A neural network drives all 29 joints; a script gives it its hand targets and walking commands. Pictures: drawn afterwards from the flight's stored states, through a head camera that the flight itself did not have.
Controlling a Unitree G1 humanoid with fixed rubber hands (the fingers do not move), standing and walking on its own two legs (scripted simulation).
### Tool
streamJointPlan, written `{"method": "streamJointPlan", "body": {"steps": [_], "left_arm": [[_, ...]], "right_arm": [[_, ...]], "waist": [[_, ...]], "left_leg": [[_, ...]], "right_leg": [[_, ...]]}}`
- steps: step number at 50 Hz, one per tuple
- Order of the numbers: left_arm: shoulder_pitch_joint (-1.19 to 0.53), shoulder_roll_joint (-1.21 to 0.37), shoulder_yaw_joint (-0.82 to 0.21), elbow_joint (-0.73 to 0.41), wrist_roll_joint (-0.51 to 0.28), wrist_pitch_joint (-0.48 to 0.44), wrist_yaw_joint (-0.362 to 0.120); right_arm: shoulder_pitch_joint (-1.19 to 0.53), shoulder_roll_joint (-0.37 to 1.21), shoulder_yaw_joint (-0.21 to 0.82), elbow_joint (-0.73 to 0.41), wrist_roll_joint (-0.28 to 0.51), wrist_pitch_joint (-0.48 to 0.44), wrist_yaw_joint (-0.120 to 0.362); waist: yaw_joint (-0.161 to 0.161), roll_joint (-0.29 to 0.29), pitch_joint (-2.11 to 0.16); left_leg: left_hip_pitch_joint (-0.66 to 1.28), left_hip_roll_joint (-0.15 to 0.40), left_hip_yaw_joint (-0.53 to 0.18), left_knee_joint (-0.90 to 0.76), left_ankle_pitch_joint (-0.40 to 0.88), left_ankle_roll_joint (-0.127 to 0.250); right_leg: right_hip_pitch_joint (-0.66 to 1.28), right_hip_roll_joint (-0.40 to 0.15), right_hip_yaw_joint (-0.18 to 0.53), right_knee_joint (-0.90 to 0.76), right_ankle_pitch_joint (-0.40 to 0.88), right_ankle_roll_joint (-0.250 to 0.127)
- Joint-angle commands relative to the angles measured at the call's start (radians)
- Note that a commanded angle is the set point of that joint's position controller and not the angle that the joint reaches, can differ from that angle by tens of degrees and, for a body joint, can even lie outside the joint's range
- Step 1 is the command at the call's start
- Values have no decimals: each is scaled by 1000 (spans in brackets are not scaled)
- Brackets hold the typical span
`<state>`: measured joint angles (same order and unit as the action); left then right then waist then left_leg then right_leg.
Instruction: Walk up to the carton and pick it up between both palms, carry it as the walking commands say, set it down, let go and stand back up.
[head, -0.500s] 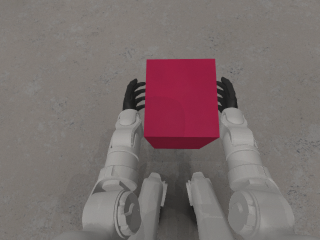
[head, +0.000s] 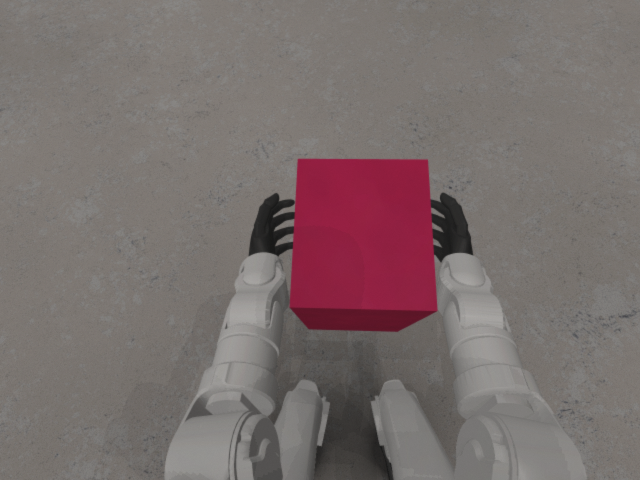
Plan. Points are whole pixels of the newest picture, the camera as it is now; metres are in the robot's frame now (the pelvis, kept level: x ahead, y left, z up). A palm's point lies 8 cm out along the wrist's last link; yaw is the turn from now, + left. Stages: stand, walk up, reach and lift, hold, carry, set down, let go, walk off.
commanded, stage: reach and lift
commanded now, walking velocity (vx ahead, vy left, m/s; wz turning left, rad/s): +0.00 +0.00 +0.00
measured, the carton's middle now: (356, 261) +0.40 -0.01 -0.12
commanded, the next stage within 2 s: none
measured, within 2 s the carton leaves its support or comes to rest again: neither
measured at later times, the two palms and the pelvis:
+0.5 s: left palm (250, 248) +0.37 +0.12 +0.02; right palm (469, 248) +0.37 -0.13 +0.01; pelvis +0.02 +0.00 +0.06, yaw +0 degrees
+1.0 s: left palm (229, 229) +0.36 +0.12 +0.09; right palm (495, 232) +0.36 -0.13 +0.09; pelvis +0.03 +0.00 +0.10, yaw +0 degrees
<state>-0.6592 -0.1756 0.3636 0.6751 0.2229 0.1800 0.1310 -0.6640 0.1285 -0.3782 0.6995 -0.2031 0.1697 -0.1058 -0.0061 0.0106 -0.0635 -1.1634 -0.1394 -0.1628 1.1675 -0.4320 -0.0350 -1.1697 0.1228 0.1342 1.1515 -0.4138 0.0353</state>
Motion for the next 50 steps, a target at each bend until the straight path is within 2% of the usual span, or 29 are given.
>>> {"method": "streamJointPlan", "body": {"steps": [1,27,38,50], "left_arm": [[-524,-1039,-540,43,-55,-24,-181],[-361,-1049,-570,-12,-39,11,-209],[-312,-1056,-582,-43,-52,79,-226],[-246,-1061,-551,-61,-71,193,-234]], "right_arm": [[-517,1030,526,32,48,-18,194],[-354,1043,552,-15,16,15,215],[-307,1041,563,-55,25,85,228],[-273,1043,562,-97,48,202,239]], "waist": [[-7,-10,-706],[6,-16,-545],[13,-18,-459],[13,-18,-347]], "left_leg": [[370,-31,100,-171,250,4],[681,7,76,-432,353,14],[825,21,71,-541,371,18],[976,36,60,-661,412,23]], "right_leg": [[459,34,-94,-156,267,-16],[708,0,-58,-417,345,-25],[825,-15,-49,-529,351,-31],[977,-34,-45,-650,384,-40]]}}
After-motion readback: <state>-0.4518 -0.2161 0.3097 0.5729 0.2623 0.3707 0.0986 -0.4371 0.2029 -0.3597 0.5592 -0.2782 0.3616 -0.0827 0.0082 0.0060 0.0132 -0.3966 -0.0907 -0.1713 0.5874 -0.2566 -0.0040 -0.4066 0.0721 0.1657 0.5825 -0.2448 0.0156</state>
